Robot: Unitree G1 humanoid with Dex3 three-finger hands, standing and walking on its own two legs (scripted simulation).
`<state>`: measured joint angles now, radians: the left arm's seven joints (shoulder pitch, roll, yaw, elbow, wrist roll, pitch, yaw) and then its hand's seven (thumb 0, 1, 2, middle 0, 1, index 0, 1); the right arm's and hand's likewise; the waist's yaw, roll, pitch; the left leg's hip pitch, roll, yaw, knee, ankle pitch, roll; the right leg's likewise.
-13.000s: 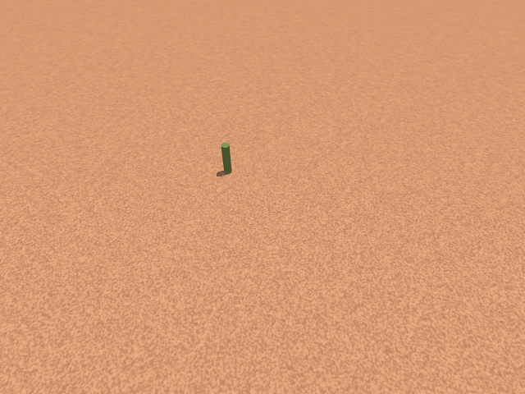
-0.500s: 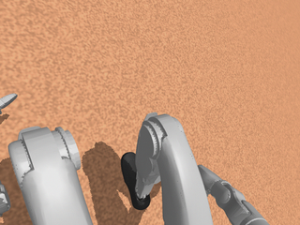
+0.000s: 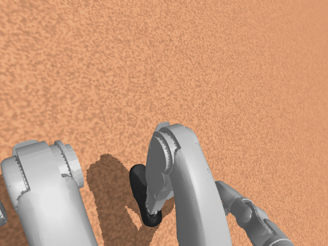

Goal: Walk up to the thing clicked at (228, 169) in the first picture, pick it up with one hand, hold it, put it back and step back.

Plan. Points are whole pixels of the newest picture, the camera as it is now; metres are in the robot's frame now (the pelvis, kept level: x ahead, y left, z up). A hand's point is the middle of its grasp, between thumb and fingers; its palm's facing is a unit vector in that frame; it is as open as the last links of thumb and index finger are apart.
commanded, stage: settle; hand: left
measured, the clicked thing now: out of the picture +0.43 +0.31 -0.18
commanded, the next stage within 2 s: lift in 1.90 s
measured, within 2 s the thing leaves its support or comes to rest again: leaves its support in 0.16 s
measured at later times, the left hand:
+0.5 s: hand out of the picture +0.42 +0.31 -0.10, palm faces +0.35 -0.94 +0.00, open 6.1 cm
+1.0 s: hand out of the picture +0.39 +0.32 +0.01, palm faces +0.34 -0.94 -0.06, open 6.1 cm
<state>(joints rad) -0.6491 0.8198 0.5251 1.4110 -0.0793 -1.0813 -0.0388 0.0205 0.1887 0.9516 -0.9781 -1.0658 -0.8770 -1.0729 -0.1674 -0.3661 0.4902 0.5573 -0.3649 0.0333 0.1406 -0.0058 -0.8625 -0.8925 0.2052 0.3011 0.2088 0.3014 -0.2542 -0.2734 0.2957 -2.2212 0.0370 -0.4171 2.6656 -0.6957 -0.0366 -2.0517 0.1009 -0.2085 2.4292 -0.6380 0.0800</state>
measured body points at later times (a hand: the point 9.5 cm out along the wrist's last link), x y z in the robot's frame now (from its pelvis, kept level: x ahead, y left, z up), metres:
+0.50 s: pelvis +0.01 +0.00 +0.01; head +0.20 +0.17 +0.37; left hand +0.39 +0.36 -0.09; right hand +0.20 -0.24 -0.04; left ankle +0.08 +0.13 -0.25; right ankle +0.14 -0.13 -0.25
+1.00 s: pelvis +0.02 -0.02 +0.05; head +0.20 +0.10 +0.44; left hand +0.37 +0.37 +0.01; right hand +0.20 -0.24 -0.06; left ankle +0.08 +0.13 -0.25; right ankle +0.14 -0.13 -0.25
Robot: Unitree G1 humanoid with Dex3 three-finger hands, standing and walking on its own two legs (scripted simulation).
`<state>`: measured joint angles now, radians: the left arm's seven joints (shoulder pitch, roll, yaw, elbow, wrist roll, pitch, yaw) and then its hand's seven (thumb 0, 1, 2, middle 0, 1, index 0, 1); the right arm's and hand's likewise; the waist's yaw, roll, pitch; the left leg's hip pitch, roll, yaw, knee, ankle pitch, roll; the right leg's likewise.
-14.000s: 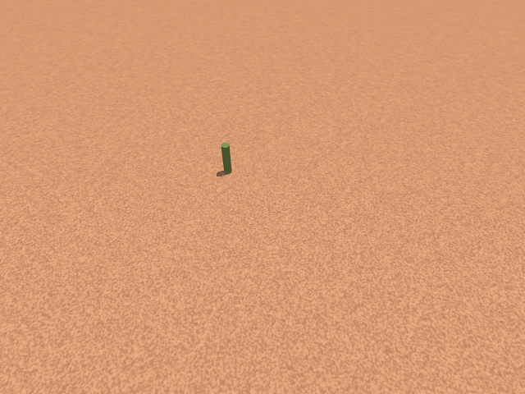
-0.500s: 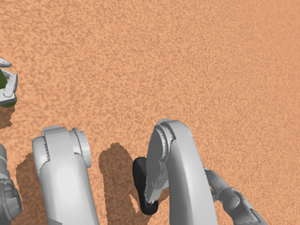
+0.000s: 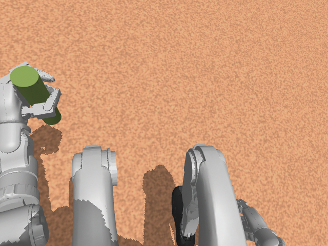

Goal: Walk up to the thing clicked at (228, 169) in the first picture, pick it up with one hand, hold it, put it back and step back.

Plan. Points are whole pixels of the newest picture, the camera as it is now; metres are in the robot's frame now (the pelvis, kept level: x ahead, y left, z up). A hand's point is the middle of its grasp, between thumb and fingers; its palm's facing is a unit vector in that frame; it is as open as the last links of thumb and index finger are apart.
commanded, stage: settle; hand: left
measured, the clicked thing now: (41, 100) +0.42 +0.30 -0.06
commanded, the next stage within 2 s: lift in 0.90 s
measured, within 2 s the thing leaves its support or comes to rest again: neither
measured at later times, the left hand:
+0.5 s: hand (47, 83) +0.43 +0.27 +0.01, palm faces +0.21 -0.98 -0.04, open 6.0 cm
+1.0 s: hand (46, 77) +0.43 +0.26 +0.03, palm faces +0.21 -0.98 -0.05, open 6.1 cm
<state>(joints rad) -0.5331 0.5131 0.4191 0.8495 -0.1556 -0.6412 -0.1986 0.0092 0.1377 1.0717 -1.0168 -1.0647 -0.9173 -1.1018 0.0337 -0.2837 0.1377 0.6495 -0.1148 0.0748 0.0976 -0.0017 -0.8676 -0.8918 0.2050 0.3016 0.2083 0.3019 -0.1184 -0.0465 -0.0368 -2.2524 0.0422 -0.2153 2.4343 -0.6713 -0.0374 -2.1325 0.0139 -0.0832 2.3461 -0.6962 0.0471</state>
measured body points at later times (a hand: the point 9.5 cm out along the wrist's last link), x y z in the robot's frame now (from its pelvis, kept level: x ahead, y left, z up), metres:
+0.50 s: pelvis +0.01 -0.01 +0.03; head +0.20 +0.05 +0.43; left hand +0.41 +0.32 +0.02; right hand +0.16 -0.27 -0.09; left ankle +0.08 +0.14 -0.29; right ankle +0.11 -0.13 -0.29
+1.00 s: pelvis +0.00 -0.01 +0.05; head +0.19 +0.05 +0.46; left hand +0.41 +0.31 +0.04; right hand +0.15 -0.27 -0.08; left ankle +0.08 +0.14 -0.29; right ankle +0.11 -0.13 -0.29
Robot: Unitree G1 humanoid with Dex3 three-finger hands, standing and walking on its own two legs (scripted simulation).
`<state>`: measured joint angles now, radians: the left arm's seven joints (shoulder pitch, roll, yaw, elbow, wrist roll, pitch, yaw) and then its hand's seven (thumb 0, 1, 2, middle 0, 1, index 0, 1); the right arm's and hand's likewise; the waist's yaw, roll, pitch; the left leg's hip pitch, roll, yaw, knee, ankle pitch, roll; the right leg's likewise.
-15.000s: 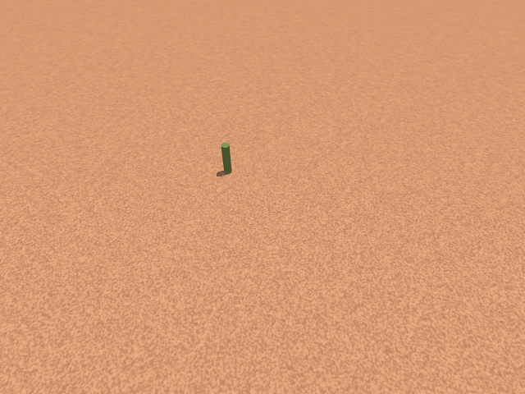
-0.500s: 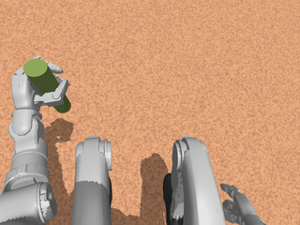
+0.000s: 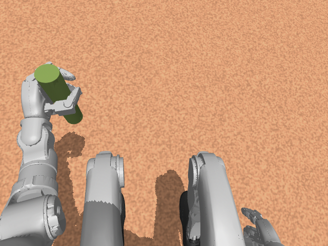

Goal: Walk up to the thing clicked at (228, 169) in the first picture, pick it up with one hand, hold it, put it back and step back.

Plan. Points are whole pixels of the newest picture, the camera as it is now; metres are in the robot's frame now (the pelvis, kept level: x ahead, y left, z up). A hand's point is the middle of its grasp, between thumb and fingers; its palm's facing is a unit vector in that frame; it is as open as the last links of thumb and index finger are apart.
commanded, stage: lift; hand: left
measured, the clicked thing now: (63, 99) +0.44 +0.25 -0.04
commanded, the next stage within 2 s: none
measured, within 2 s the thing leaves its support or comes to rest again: neither
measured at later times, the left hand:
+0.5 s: hand (57, 90) +0.42 +0.23 +0.05, palm faces +0.12 -0.99 -0.04, open 6.1 cm
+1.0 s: hand out of the picture +0.40 +0.22 +0.22, palm faces +0.14 -0.99 -0.06, open 6.1 cm
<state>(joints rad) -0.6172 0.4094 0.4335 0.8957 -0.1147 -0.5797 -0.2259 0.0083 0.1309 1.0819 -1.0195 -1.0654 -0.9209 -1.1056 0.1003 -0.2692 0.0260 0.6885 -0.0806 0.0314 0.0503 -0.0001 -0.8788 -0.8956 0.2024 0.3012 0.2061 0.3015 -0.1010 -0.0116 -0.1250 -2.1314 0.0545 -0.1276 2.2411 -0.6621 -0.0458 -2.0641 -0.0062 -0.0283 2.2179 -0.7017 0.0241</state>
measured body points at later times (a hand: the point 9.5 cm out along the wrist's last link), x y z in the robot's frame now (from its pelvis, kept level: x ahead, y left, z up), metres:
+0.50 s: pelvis +0.00 +0.00 +0.05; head +0.18 +0.03 +0.46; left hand +0.41 +0.28 +0.05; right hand +0.15 -0.26 -0.08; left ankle +0.09 +0.14 -0.35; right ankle +0.09 -0.13 -0.35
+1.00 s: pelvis +0.04 +0.01 +0.19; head +0.18 +0.03 +0.62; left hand +0.39 +0.27 +0.23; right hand +0.22 -0.23 +0.08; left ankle +0.09 +0.14 -0.35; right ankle +0.09 -0.13 -0.35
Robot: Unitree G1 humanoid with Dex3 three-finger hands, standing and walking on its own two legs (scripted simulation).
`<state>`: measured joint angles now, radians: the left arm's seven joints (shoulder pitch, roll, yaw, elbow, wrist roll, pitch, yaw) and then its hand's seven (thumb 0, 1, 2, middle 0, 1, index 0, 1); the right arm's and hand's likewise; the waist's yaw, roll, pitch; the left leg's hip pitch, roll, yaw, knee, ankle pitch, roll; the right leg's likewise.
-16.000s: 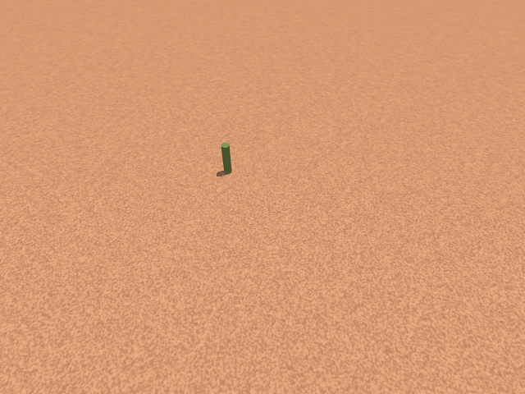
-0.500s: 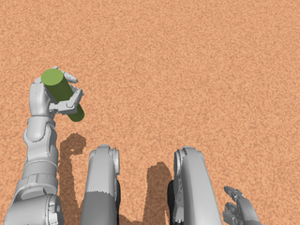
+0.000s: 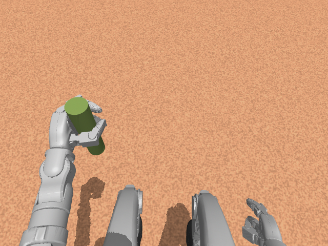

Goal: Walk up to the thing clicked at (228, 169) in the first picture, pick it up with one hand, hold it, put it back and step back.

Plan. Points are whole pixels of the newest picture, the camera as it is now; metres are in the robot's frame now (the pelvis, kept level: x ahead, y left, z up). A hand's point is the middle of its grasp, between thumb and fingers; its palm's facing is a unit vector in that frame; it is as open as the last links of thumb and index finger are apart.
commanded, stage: lift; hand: left
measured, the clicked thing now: (88, 130) +0.37 +0.21 +0.00
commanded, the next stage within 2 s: hold in 1.14 s
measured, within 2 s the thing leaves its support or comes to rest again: neither
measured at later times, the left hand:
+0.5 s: hand (78, 101) +0.37 +0.18 +0.14, palm faces +0.09 -1.00 -0.04, open 6.1 cm
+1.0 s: hand (77, 86) +0.37 +0.17 +0.19, palm faces +0.10 -0.99 -0.01, open 6.1 cm
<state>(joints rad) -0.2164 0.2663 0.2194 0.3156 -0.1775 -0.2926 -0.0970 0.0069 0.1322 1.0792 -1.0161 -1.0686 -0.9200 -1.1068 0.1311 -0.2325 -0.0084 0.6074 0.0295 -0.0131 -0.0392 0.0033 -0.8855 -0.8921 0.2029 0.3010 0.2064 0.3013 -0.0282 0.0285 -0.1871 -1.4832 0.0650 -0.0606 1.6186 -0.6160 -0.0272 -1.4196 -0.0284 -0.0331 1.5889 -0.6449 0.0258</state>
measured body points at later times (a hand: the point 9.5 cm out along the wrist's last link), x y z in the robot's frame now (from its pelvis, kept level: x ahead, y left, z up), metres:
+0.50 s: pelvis +0.03 +0.00 +0.10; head +0.11 +0.01 +0.54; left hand +0.36 +0.24 +0.14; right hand +0.16 -0.25 -0.01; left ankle +0.06 +0.13 -0.54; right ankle +0.05 -0.14 -0.54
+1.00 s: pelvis +0.04 -0.01 +0.14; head +0.10 -0.01 +0.59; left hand +0.36 +0.22 +0.19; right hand +0.18 -0.25 +0.03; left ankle +0.06 +0.13 -0.54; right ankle +0.05 -0.14 -0.54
